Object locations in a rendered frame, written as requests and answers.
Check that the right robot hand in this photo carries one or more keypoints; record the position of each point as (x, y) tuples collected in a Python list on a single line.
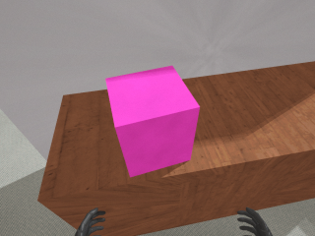
[(259, 228)]

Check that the left robot hand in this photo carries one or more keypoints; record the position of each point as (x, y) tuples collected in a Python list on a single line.
[(85, 228)]

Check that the pedestal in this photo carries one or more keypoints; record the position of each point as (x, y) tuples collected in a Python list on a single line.
[(254, 146)]

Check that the carton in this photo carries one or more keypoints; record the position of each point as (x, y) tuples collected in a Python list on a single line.
[(155, 117)]

